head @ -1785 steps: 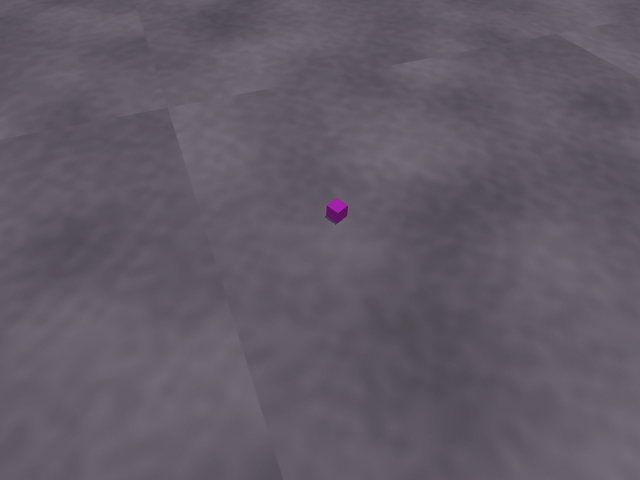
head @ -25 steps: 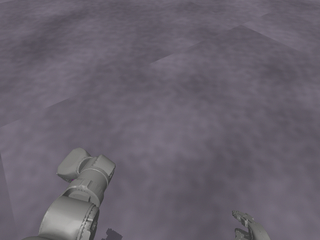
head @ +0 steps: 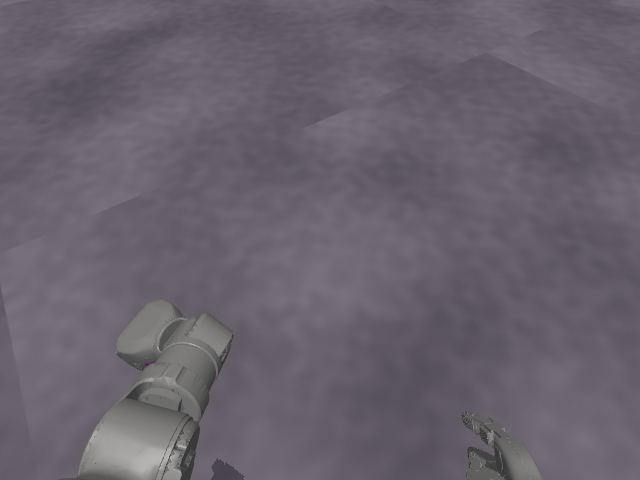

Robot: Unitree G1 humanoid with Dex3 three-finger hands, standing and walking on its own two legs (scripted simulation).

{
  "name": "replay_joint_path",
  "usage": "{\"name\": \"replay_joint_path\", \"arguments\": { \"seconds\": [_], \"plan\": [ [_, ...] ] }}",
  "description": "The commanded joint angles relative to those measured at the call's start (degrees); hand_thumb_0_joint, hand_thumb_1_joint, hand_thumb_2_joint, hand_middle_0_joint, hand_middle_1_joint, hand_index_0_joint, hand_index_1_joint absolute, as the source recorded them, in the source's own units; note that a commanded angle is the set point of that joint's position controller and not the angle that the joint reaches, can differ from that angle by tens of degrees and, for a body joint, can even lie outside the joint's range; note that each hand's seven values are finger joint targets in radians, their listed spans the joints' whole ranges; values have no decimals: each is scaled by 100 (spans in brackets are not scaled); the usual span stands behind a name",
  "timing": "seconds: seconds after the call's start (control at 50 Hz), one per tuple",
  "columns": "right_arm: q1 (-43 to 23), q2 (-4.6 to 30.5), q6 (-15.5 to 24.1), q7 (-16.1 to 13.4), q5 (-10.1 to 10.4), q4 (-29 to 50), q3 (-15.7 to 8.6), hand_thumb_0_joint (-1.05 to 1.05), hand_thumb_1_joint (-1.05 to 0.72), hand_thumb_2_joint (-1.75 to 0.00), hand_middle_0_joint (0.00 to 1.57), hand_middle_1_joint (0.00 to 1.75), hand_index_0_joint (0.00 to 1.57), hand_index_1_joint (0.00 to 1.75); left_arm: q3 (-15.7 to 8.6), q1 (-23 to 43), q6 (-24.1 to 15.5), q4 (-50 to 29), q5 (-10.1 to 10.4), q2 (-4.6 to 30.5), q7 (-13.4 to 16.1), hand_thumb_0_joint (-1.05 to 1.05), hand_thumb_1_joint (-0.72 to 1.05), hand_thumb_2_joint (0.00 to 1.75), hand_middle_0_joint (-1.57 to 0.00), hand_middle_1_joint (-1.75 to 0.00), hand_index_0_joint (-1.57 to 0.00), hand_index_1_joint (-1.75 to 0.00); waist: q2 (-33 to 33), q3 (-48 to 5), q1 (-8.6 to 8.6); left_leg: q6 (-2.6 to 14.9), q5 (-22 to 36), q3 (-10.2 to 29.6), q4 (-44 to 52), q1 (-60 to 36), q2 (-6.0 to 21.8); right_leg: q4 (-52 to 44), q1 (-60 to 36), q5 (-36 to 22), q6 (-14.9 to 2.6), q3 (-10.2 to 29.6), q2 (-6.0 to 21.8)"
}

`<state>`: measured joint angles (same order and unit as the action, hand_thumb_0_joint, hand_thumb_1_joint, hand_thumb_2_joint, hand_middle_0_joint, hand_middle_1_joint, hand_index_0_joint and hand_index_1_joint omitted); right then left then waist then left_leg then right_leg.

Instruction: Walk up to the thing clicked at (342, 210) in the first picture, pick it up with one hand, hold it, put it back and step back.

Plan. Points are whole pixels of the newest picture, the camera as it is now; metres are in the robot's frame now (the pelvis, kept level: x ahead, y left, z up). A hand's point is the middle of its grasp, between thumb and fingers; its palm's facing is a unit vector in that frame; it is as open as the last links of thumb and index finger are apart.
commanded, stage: hold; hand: left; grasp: from above
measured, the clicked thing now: (179, 358) +0.30 +0.22 -0.09
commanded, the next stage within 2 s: crouch in 0.14 s
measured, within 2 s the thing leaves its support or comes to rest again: neither
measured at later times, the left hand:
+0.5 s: hand (180, 363) +0.29 +0.21 -0.07, palm faces -0.27 -0.41 -0.87, open 9.6 cm
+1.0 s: hand (214, 396) +0.32 +0.22 -0.32, palm faces -0.18 -0.39 -0.90, open 9.6 cm
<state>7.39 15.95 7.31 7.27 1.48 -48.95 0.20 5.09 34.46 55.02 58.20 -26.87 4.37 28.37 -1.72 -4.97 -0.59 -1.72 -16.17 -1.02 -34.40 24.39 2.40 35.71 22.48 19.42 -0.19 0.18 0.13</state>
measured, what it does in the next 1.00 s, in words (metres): lowers itself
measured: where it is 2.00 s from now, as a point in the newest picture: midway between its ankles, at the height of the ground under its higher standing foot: outside the picture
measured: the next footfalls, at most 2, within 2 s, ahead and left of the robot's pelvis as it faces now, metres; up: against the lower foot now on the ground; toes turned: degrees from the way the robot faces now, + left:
none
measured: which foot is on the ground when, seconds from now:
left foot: down 0.00-1.00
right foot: down 0.00-1.00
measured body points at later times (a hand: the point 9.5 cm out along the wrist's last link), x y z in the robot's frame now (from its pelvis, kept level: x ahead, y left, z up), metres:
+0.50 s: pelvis +0.00 +0.00 +0.00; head +0.03 -0.01 +0.45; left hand +0.30 +0.23 -0.02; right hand +0.14 -0.25 -0.12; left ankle +0.01 +0.14 -0.73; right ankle -0.02 -0.12 -0.73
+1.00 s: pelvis -0.07 +0.01 -0.18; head +0.10 +0.02 +0.23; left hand +0.33 +0.23 -0.26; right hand +0.01 -0.26 -0.32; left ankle +0.01 +0.14 -0.73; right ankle -0.02 -0.12 -0.73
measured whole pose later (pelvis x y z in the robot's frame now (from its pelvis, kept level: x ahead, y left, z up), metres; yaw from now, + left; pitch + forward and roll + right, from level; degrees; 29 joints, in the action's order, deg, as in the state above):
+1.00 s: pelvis -0.07 +0.01 -0.18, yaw -2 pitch +32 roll -2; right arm 5.9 14.5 10.2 10.0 -6.2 -52.6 -0.9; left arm -11.8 54.5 32.7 85.3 -29.8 14.0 45.1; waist -0.6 -11.3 -8.1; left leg -1.8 -31.0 2.2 -88.8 89.7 3.8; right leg 88.8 86.4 34.1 0.2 -1.0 -1.4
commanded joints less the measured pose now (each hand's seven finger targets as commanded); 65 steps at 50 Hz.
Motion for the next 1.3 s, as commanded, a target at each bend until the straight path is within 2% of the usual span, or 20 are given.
{"name": "replay_joint_path", "arguments": {
  "seconds": [0.0,0.08,0.12,0.18,0.22,0.24,0.3,0.34,0.44,0.52,0.56,0.66,0.68,0.76,0.8,0.9,1.04,1.1,1.18,1.28],
  "plan": [
    [-497,756,240,-69,18,710,-214,0,-90,-90,20,30,20,30,166,2910,-25,-1258,-504,1030,372,0,65,74,-106,-55,-101,-61,197,-1944,-33,185,1553,-170,261,-1015,-231,-374,-740,-1962,-39,-136,-218],
    [-593,784,224,-61,22,750,-264,0,-89,-90,20,30,20,30,64,2673,91,-1165,-402,1007,345,0,65,76,-106,-56,-100,-63,111,-2061,71,169,1663,-207,219,-984,-260,-380,-840,-2070,-20,-92,-193],
    [-587,756,233,-48,35,706,-224,0,-90,-90,20,30,20,30,158,2616,179,-998,-319,796,313,0,63,76,-106,-56,-100,-63,216,-1801,1,171,1503,-184,290,-960,-244,-461,-741,-1884,-30,-120,-208],
    [-536,767,266,-34,43,657,-244,0,-90,-90,20,30,20,30,67,2653,206,-719,-281,932,250,0,60,76,-104,-55,-98,-62,381,-1556,23,179,1349,-197,316,-767,-236,-546,-675,-1737,-16,-98,-200],
    [-549,740,270,-16,53,628,-229,0,-89,-91,20,30,20,30,74,2519,216,-461,-227,800,227,0,71,78,-109,-63,-106,-66,445,-1400,-7,192,1235,-212,312,-682,-239,-610,-559,-1658,0,-58,-181],
    [-536,741,286,-9,55,632,-249,0,-84,-89,20,30,20,30,83,2420,211,-378,-227,748,202,0,65,79,-101,-65,-98,-66,493,-1365,35,192,1186,-233,319,-640,-238,-632,-566,-1579,-4,-46,-172],
    [-467,744,319,-5,63,610,-254,0,-85,-89,20,30,20,30,61,2375,96,-246,-255,780,163,0,56,76,-89,-71,-90,-70,554,-1354,-31,202,1163,-217,317,-643,-228,-617,-505,-1589,-4,-37,-172],
    [-359,747,337,-10,51,594,-278,0,-85,-89,20,30,20,30,13,2496,-55,-262,-288,922,188,0,56,77,-90,-72,-91,-71,572,-1407,-7,205,1246,-229,243,-571,-208,-563,-519,-1730,-2,-20,-146],
    [-44,718,321,-20,6,431,-344,0,-85,-89,20,30,20,30,-4,2560,-525,-17,-546,1010,262,0,53,77,-88,-71,-89,-70,571,-1734,-181,217,1508,-217,-83,-402,-193,-246,-363,-2313,26,48,-112],
    [261,712,353,-33,-82,267,-434,0,-86,-89,20,30,20,30,-66,2518,-921,284,-762,1030,439,0,52,76,-88,-71,-89,-70,383,-1905,-281,165,1552,-227,-533,-40,-162,219,66,-2326,-6,50,-126],
    [339,747,386,-24,-159,242,-496,0,-86,-89,20,30,20,30,-239,2620,-1105,488,-839,1167,616,0,50,71,-86,-69,-88,-68,246,-2074,-266,128,1510,-233,-952,377,-139,636,504,-2191,-29,53,-134],
    [522,729,477,132,-410,118,-577,0,-87,-89,20,30,20,30,-596,2770,-1403,1365,-887,1050,1225,0,43,69,-81,-71,-83,-70,159,-2342,-397,21,1162,-144,-2053,1582,-77,1808,1856,-1726,-82,-9,-206],
    [505,710,500,163,-466,125,-596,0,-87,-89,20,30,20,30,-743,2800,-1439,1579,-821,1063,1360,0,43,64,-82,-69,-84,-67,91,-2306,-350,-18,1033,-126,-2253,1880,-67,2042,2148,-1537,-108,-58,-218],
    [362,704,573,243,-638,75,-574,0,-87,-89,20,30,20,30,-1098,3343,-1683,1902,-466,973,1761,0,39,68,-82,-66,-82,-66,-127,-2674,-491,-56,451,-29,-3065,2744,-81,2778,3239,-904,-126,-134,-245],
    [233,752,545,263,-679,63,-504,0,-87,-89,20,30,20,30,-1306,3615,-1832,2001,-420,1324,1889,0,40,71,-84,-63,-84,-64,-316,-2966,-440,-79,272,20,-3515,3210,-99,3237,3773,-670,-145,-188,-268],
    [328,882,448,246,-736,-48,-404,0,-88,-90,20,30,20,30,-1442,4352,-2252,1921,-522,1766,1983,0,55,71,-96,-66,-96,-66,-202,-3705,-833,-56,-417,133,-4602,4092,-102,4040,4946,7,-77,-226,-298],
    [609,963,294,164,-804,-195,-366,0,-90,-90,20,30,20,30,-1700,4969,-2435,1677,-637,2636,1908,0,66,70,-106,-67,-107,-67,-852,-4897,-880,-100,-851,119,-5471,4601,-71,4761,5637,592,-88,-310,-301],
    [613,940,218,161,-821,-160,-380,0,-90,-90,20,30,20,30,-1876,4872,-2381,1800,-552,2873,1889,0,72,64,-113,-57,-113,-58,-943,-4998,-826,-95,-1038,150,-5765,4847,-49,5093,5970,813,-103,-380,-303],
    [671,948,189,190,-864,-200,-384,0,-90,-90,20,30,20,30,-2028,4845,-2388,2142,-479,2987,1879,0,75,63,-117,-49,-116,-50,-843,-4763,-963,-27,-1175,203,-6392,5590,-34,5558,6684,979,-73,-401,-285],
    [749,989,235,281,-888,-255,-409,0,-89,-90,20,30,20,30,-2028,4719,-2518,2483,-306,2767,1688,0,69,61,-113,-46,-112,-48,-713,-4139,-1191,29,-1391,295,-6893,6265,-39,5978,7609,1267,-67,-464,-307]
  ]
}}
